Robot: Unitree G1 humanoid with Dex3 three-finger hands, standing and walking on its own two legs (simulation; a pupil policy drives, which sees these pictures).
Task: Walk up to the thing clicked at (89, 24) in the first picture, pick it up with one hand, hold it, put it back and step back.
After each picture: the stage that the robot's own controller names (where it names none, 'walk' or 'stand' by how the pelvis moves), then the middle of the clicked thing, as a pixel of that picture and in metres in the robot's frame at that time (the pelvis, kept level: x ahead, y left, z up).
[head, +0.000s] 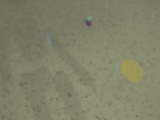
stand; (89, 21) +1.88 -0.11 -0.72
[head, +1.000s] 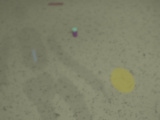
walk; (75, 32) +1.74 +0.18 -0.70
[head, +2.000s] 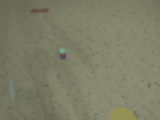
walk; (62, 54) +1.19 +0.28 -0.72
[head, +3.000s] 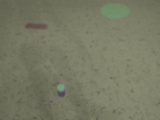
walk; (61, 90) +0.75 +0.19 -0.69
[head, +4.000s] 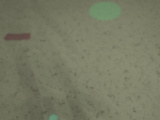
walk; out of the picture +0.44 +0.18 -0.70
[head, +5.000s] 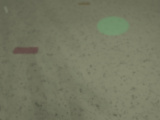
stand; out of the picture +0.37 +0.19 -0.72
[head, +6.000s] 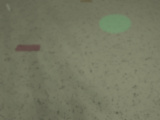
stand; out of the picture +0.37 +0.18 -0.73
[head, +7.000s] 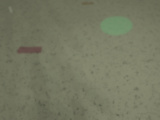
stand; out of the picture +0.37 +0.18 -0.73
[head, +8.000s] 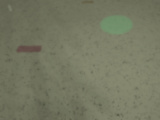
stand; out of the picture +0.37 +0.18 -0.73
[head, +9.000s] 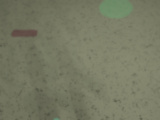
go down; out of the picture +0.38 +0.18 -0.71
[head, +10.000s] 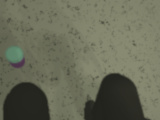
go down; (16, 57) +0.46 +0.21 -0.29
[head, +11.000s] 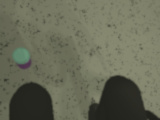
close in; (22, 59) +0.46 +0.20 -0.29
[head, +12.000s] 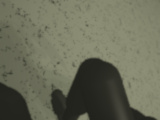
close in; out of the picture +0.45 +0.25 -0.23
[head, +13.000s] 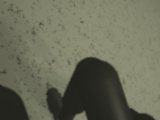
close; out of the picture +0.44 +0.26 -0.23
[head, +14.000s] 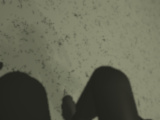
lift; out of the picture +0.38 +0.23 -0.19
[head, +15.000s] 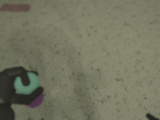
lift; (30, 91) +0.32 +0.18 -0.01
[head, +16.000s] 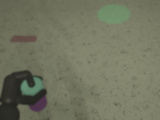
hold; (35, 95) +0.32 +0.17 +0.00
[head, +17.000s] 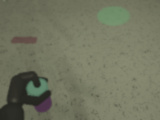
hold; (40, 96) +0.32 +0.16 -0.01
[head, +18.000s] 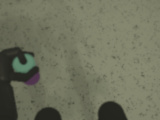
crouch; (27, 70) +0.40 +0.18 -0.08
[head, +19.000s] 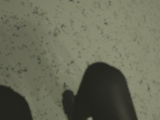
lower; out of the picture +0.45 +0.25 -0.21
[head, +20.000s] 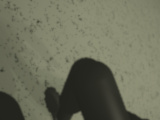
lower; out of the picture +0.45 +0.27 -0.24
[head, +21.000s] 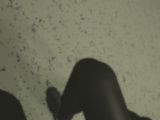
lower; out of the picture +0.45 +0.27 -0.24
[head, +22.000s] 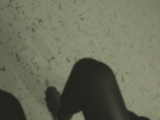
lower; out of the picture +0.45 +0.27 -0.24
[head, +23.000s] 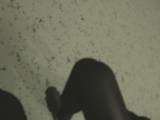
loosen; out of the picture +0.45 +0.26 -0.24
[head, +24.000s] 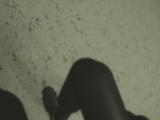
withdraw; out of the picture +0.44 +0.25 -0.24
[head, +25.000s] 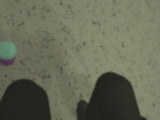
stand; (6, 54) +0.45 +0.22 -0.27
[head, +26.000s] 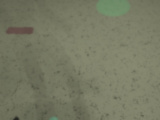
stand; out of the picture +0.40 +0.17 -0.63
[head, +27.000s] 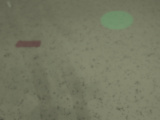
stand; out of the picture +0.40 +0.17 -0.67
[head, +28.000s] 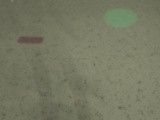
stand; out of the picture +0.39 +0.17 -0.67
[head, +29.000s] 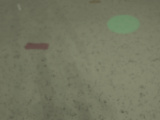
walk; out of the picture +0.41 +0.17 -0.72
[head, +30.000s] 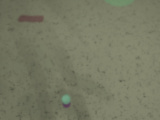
walk; (66, 101) +0.51 +0.11 -0.69
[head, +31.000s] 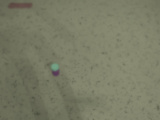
walk; (55, 69) +0.81 +0.21 -0.70
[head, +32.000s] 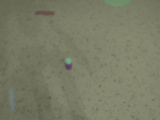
stand; (68, 64) +1.04 +0.15 -0.71
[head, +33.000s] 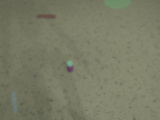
stand; (70, 66) +1.05 +0.14 -0.73
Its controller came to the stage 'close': yes
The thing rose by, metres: 0.71
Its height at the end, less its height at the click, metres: +0.00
